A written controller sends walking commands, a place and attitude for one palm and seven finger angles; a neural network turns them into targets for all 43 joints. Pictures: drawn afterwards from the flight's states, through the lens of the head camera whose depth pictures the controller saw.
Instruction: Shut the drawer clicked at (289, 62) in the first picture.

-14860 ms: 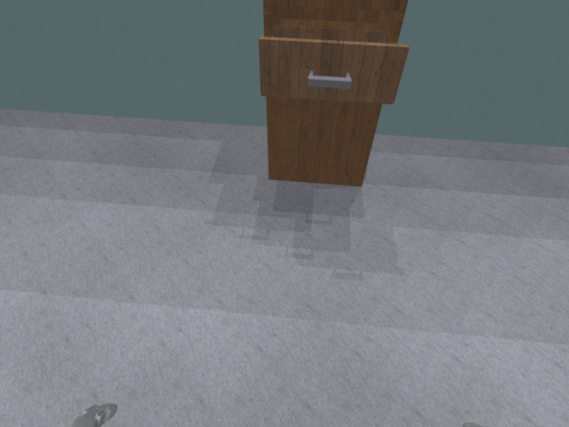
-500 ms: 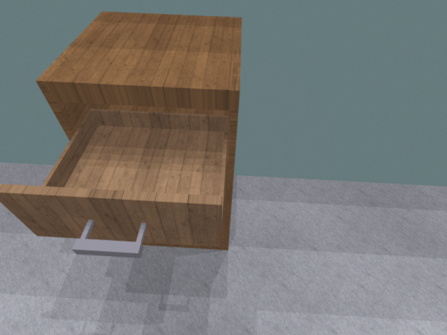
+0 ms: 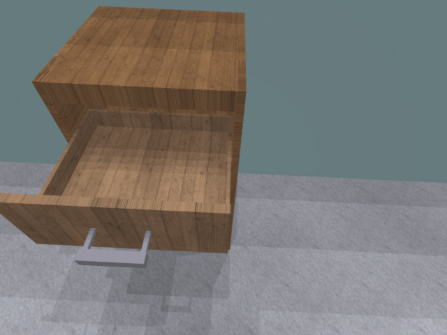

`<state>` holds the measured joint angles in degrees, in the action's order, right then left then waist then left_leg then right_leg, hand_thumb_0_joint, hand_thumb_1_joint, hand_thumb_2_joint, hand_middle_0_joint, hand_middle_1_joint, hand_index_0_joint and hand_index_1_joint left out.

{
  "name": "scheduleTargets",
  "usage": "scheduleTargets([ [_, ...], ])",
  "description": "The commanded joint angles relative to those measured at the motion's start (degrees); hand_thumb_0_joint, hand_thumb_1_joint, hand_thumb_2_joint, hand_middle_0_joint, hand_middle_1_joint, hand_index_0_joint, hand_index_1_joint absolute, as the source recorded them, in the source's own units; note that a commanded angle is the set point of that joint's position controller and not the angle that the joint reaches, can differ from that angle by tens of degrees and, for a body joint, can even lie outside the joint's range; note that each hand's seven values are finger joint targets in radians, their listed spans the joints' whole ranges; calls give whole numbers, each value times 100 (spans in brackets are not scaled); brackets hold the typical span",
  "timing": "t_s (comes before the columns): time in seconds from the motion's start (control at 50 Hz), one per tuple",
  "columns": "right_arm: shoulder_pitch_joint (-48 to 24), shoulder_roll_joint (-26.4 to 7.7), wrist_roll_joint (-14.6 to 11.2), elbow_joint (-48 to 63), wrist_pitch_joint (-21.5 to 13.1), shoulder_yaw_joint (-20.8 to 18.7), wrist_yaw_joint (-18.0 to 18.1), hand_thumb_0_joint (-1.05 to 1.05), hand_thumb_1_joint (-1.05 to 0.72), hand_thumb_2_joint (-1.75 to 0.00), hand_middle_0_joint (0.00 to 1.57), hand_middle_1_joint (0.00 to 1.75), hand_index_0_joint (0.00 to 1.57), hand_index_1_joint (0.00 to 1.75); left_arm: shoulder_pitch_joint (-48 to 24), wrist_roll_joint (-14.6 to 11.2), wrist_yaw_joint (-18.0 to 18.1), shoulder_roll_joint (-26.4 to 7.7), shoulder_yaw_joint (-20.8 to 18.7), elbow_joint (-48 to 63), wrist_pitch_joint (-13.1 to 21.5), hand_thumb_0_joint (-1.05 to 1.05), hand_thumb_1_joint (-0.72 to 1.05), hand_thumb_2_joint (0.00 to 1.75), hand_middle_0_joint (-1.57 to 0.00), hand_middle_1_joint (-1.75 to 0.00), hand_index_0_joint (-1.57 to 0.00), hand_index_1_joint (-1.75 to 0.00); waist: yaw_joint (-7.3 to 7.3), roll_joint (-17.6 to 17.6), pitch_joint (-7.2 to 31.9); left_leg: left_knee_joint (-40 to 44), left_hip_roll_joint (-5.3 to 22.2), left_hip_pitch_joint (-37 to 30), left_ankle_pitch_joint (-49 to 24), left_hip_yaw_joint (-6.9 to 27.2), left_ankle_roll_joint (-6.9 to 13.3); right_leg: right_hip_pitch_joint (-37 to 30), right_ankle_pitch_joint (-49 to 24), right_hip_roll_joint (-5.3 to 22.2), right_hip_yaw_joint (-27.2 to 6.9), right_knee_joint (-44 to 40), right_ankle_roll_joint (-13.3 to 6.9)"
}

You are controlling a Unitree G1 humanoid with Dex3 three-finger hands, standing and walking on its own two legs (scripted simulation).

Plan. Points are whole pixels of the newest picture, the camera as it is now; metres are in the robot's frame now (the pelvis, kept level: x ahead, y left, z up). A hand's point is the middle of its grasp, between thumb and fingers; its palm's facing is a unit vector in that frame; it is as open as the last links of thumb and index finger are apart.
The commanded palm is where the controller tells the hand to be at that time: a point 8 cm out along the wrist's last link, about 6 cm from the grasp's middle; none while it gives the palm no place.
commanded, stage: come to a stop and stand still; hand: left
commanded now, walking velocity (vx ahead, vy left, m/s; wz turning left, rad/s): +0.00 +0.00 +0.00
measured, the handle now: (116, 246) +0.28 +0.23 -0.04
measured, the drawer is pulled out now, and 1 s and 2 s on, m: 0.28 0.28 0.28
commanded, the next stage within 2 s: look again from close up in 0.20 s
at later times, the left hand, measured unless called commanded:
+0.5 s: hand out of the picture -0.01 +0.19 -0.18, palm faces -0.01 -0.98 -0.20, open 7.3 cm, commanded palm none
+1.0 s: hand out of the picture +0.07 +0.24 -0.09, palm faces +0.22 -0.95 -0.23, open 7.3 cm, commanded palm +0.05 +0.27 -0.06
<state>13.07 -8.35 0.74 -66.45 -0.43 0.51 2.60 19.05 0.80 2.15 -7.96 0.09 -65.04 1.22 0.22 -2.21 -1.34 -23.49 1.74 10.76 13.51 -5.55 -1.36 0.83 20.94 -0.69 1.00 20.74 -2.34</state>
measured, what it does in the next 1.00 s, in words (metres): shifts its weight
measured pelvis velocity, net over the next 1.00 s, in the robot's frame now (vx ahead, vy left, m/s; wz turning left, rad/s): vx -0.05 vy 0.04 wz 0.02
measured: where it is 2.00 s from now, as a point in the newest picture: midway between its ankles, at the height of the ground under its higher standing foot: outside the picture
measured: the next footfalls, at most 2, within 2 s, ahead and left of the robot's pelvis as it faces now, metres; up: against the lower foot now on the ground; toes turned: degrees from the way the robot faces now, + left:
none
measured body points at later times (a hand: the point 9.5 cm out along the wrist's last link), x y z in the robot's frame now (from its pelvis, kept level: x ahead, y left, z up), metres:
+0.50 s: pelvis -0.01 +0.02 -0.01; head +0.02 +0.02 +0.44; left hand -0.01 +0.24 -0.17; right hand +0.01 -0.21 -0.17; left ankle -0.02 +0.14 -0.74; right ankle -0.11 -0.08 -0.73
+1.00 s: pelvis -0.05 +0.04 -0.01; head -0.03 +0.04 +0.44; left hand +0.06 +0.29 -0.07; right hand +0.02 -0.20 -0.14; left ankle -0.02 +0.14 -0.74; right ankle -0.11 -0.08 -0.73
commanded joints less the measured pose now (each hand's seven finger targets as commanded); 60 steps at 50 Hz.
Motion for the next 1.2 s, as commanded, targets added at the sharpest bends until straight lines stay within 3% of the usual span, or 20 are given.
scheduleTargets([
  [0.0,392,-510,-15,113,-73,-60,22,0,-90,-90,20,30,20,30,697,-21,53,-505,-97,2,11,0,90,90,-20,-30,-20,-30,24,78,-19,23,441,-654,-2245,504,241,559,-2992,726,-348,-169,128],
  [0.26,452,-513,-15,68,-66,-53,9,0,-90,-90,20,30,20,30,664,-22,58,-537,-95,3,2,0,90,90,-20,-30,-20,-30,28,52,-187,114,409,-608,-2043,551,265,615,-2667,736,-315,-242,117],
  [0.28,-36,-719,-51,591,-164,-107,-105,0,-90,-90,20,30,20,30,756,121,272,-654,-29,111,231,0,90,90,-20,-30,-20,-30,89,313,-574,-1421,337,1,-2241,191,145,1347,-4919,950,-713,-224,442],
  [0.3,224,-376,-26,749,-112,-100,-155,0,-90,-90,20,30,20,30,549,92,236,-906,-134,400,267,0,90,90,-20,-30,-20,-30,-156,-101,-388,-1427,155,602,-205,329,267,748,-5651,1154,-681,139,230],
  [0.32,262,-408,31,781,-68,-124,-147,0,-90,-90,20,30,20,30,349,61,179,-1038,-129,534,257,0,90,90,-20,-30,-20,-30,-164,60,-219,-1063,1,559,117,85,322,426,-6513,1199,-646,489,80],
  [0.38,876,-708,4,794,-152,-199,-99,0,-90,-90,20,30,20,30,367,-22,173,-841,-100,679,280,0,90,90,-20,-30,-20,-30,-333,-257,1028,-1121,162,-149,-1765,327,488,107,-5980,795,-322,1332,-23],
  [0.42,781,-797,-9,834,-150,-218,-58,0,-90,-90,20,30,20,30,464,-39,174,-742,-91,762,195,0,90,90,-20,-30,-20,-30,-188,202,795,-1243,392,-353,-2652,435,564,595,-4682,636,-297,1300,22],
  [0.52,393,-672,-7,1003,-43,-146,-75,0,-90,-90,20,30,20,30,310,5,133,-695,-71,859,5,0,90,90,-20,-30,-20,-30,-71,298,-445,-729,391,341,-1317,629,442,1201,-2048,541,-470,580,-66],
  [0.58,459,-793,10,930,-95,-133,-86,0,-90,-90,20,30,20,30,306,-7,129,-753,-82,868,-56,0,90,90,-20,-30,-20,-30,-27,482,-164,-584,469,233,-1904,880,561,1000,-1349,384,-267,714,2],
  [0.66,298,-878,8,966,-81,-160,-95,0,-90,-90,20,30,20,30,222,-23,85,-760,-65,888,-117,0,90,90,-20,-30,-20,-30,47,453,-277,-151,524,336,-825,1044,605,1147,-339,354,-255,554,45],
  [0.84,323,-914,-1,941,-78,-171,-149,0,-90,-90,20,30,20,30,161,9,18,-824,-53,844,-111,0,90,90,-20,-30,-20,-30,27,321,-239,354,504,225,160,1082,532,1280,-165,451,-279,349,95],
  [0.86,-80,-1059,-34,1312,-88,-185,-148,0,-90,-90,20,30,20,30,357,102,213,-861,-45,790,45,0,90,90,-20,-30,-20,-30,103,-450,-620,-1039,480,614,-1345,859,356,1487,-2120,712,-598,-21,155],
  [0.88,313,-1775,-278,3050,-984,-500,30,0,-90,-90,20,30,20,30,-3551,-912,240,-2518,-1432,9633,1228,0,90,90,-22,-32,-22,-32,-578,671,2759,-510,-28,-1401,-2762,781,350,1381,-3027,253,217,844,20],
  [0.9,7,-1202,-216,2704,-1624,-135,247,0,-90,-90,20,30,20,30,-611,-504,355,-1917,-1021,8269,952,0,90,90,-24,-34,-24,-34,8,2098,2804,-235,357,-2687,-3697,981,337,1886,-1603,2,335,1721,45],
  [0.92,-72,-1199,-230,2297,-1810,-225,256,0,-90,-90,20,30,20,30,-304,-683,656,-1460,-717,7857,688,0,90,90,-26,-37,-26,-37,-116,1710,2592,-206,284,-2038,-3581,957,49,2031,-597,-7,360,1948,77],
  [0.94,184,-922,-308,2167,-1824,-199,114,0,-90,-90,20,30,20,30,1340,-697,552,231,378,6351,109,0,90,90,-28,-39,-28,-39,-280,1269,1681,-169,304,-1630,-3008,967,185,2624,-195,50,338,1972,178],
  [0.98,-44,-1231,-227,2692,-1783,-409,65,0,-90,-90,20,30,20,30,135,-860,319,-186,33,7249,467,0,90,90,-32,-43,-32,-43,-418,412,616,-580,160,-177,-1065,943,238,2827,-14,83,455,1338,191],
  [1.02,-242,-1251,-193,2988,-1738,-449,62,0,-90,-90,20,30,20,30,998,-911,17,-360,-466,6209,1023,0,90,90,-36,-47,-36,-47,-267,-446,-52,-1057,-108,1111,236,759,224,3013,42,42,563,1021,158],
  [1.1,-721,-1210,-83,3532,-1573,-569,-141,0,-90,-90,20,30,20,30,2155,-1255,-1212,-263,-838,5541,2577,0,90,90,-44,-56,-44,-56,224,-1285,682,-2138,-123,2376,-75,572,124,3725,-383,-47,529,2353,136],
  [1.18,-982,-1183,-219,4245,-1497,-610,-269,0,-90,-90,20,30,20,30,1669,-1488,-2007,-1123,-1522,6338,3321,0,90,90,-52,-65,-52,-65,386,309,1444,-2678,-206,2713,387,330,163,3831,204,83,75,2736,78],
])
